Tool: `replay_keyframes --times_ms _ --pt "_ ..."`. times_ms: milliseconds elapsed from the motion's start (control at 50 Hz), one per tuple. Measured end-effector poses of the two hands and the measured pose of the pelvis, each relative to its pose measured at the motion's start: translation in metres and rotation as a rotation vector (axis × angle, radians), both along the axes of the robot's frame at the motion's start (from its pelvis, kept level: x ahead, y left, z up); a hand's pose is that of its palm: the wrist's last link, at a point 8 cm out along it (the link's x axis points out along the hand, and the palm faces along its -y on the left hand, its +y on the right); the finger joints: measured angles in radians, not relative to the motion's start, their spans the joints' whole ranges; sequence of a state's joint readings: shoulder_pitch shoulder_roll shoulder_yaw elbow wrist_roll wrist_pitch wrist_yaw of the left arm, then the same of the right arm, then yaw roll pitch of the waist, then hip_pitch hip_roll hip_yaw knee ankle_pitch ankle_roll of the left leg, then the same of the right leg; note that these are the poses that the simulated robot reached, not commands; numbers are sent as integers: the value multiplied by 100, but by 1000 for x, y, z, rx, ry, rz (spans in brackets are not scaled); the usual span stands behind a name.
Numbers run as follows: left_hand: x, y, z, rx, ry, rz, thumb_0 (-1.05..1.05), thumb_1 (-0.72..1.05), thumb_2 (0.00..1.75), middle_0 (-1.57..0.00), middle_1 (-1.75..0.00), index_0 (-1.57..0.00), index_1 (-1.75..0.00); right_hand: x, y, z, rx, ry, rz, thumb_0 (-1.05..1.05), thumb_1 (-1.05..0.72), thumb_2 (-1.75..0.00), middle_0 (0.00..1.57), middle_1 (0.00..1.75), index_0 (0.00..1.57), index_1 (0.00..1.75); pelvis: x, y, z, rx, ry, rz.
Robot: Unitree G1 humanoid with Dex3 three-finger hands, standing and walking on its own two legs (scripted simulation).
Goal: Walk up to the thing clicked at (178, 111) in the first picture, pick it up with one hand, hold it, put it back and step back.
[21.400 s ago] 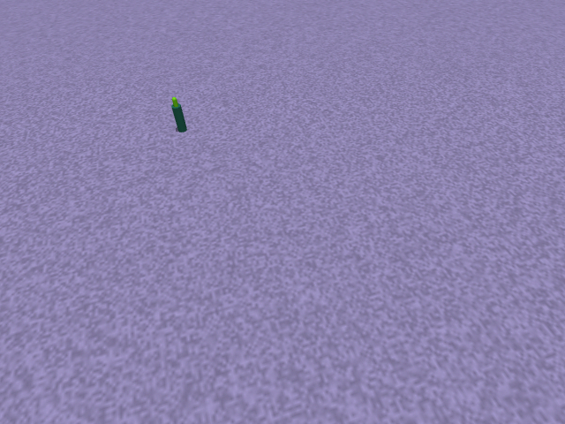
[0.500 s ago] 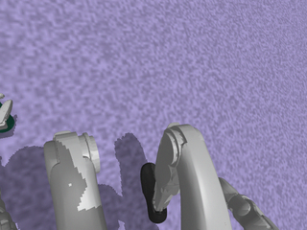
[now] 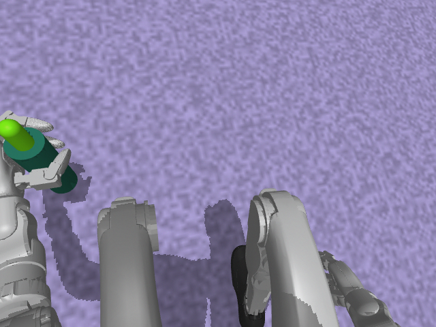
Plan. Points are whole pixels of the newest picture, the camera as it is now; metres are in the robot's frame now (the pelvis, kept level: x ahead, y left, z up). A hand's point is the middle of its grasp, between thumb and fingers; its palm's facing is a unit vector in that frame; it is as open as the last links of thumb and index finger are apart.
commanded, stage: settle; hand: left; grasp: from the side
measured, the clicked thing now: (40, 158) +0.39 +0.30 -0.07
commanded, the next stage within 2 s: lift in 0.88 s
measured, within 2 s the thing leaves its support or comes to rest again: neither
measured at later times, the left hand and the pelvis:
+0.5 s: hand (38, 143) +0.39 +0.28 -0.01, palm faces +0.27 -0.96 -0.06, open 7.5 cm; pelvis +0.00 +0.00 +0.03, yaw +2 degrees
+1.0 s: hand (42, 134) +0.40 +0.27 +0.01, palm faces +0.25 -0.97 -0.07, open 7.5 cm; pelvis +0.00 -0.01 +0.05, yaw +3 degrees
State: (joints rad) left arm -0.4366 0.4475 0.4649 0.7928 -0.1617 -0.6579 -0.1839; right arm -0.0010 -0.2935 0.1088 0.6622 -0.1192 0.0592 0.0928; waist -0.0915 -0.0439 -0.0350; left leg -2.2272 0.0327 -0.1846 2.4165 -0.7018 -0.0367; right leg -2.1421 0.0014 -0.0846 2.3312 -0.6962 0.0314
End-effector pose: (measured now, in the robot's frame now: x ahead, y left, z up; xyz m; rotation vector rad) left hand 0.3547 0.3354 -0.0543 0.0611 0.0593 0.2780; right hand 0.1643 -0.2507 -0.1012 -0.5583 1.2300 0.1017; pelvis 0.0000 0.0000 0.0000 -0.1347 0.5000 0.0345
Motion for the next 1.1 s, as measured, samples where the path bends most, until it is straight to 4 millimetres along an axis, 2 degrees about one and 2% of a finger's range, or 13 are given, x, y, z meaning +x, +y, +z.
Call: replay_keyframes --times_ms 300,640,1100 --pt "7 -9 30 -8 7 -1 5 -5 109 -90 -110 -84 -110 -9 -12 10 12 -19 -82 1 -88 -89 20 30 20 30 1 -4 17 31 34 7" --pt "7 -10 55 0 18 -7 5 -5 109 -90 -110 -84 -110 -4 -8 24 31 -46 -95 1 -89 -89 20 30 20 30 2 -4 36 46 55 19" --pt "11 -24 73 -4 26 -24 5 -5 109 -90 -110 -84 -110 -14 -9 34 47 -43 -123 1 -89 -90 20 30 20 30 2 -6 50 59 63 24"
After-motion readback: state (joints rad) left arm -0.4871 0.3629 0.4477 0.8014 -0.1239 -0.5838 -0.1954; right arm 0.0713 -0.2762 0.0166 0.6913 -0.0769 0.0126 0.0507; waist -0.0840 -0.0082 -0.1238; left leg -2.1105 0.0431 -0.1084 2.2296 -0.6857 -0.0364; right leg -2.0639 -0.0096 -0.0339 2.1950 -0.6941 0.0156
